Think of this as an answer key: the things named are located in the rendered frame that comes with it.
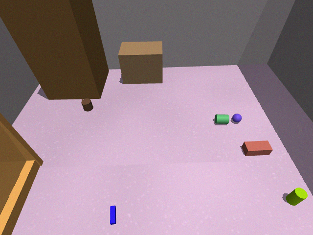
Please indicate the bookshelf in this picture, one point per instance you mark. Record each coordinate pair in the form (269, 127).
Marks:
(19, 165)

